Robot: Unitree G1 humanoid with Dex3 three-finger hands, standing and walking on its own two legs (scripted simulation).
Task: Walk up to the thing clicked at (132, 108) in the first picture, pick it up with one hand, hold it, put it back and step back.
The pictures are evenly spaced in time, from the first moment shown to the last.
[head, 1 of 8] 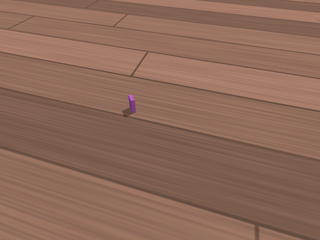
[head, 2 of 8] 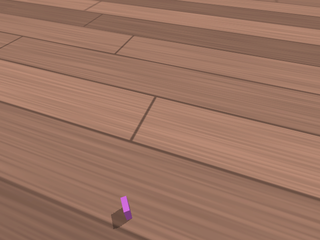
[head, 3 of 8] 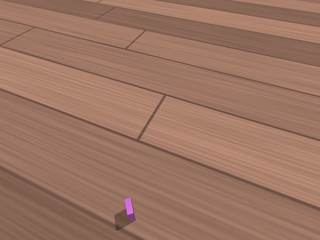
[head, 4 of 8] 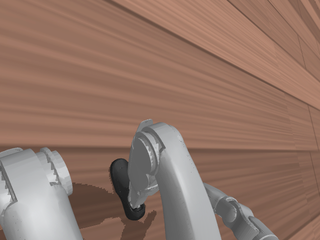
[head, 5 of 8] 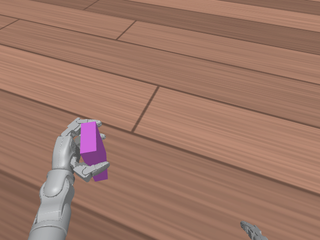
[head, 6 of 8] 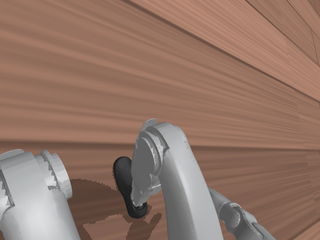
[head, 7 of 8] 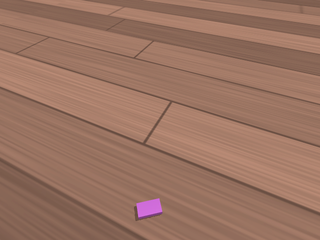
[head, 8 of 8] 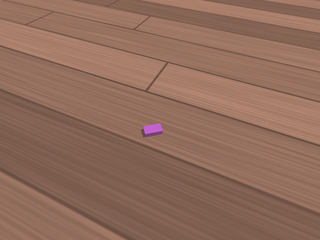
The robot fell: no
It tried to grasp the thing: yes
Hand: left
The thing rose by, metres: 0.70
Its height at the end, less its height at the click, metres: -0.06
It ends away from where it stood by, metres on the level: 0.08
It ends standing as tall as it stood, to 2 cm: no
